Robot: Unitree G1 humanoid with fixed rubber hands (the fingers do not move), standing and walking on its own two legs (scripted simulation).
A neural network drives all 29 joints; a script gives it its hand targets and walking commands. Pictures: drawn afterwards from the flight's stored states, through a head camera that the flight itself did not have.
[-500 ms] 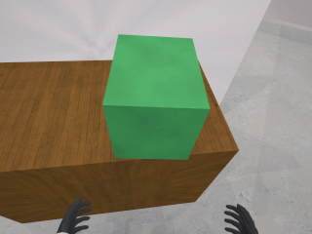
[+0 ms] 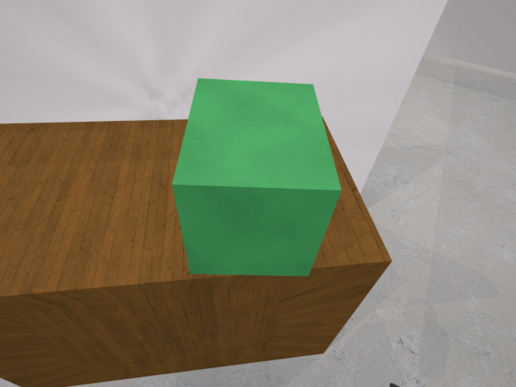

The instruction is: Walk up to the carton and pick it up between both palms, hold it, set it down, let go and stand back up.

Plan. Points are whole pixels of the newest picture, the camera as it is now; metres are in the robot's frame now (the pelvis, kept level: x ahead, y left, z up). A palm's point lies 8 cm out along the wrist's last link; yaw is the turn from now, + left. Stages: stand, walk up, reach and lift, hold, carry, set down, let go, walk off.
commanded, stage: stand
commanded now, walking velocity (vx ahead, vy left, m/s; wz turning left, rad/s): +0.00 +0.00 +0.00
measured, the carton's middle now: (253, 176) +0.51 +0.01 +0.03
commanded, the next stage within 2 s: none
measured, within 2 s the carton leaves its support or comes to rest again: neither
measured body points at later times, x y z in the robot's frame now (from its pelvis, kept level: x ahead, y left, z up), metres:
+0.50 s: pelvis +0.00 +0.00 +0.00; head -0.01 +0.01 +0.45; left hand +0.07 +0.26 -0.14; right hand +0.09 -0.25 -0.13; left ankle +0.01 +0.11 -0.74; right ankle +0.00 -0.12 -0.74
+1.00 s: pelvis -0.02 +0.00 +0.00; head -0.04 +0.02 +0.45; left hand +0.05 +0.27 -0.14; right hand +0.07 -0.25 -0.13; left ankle +0.01 +0.11 -0.74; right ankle +0.00 -0.12 -0.74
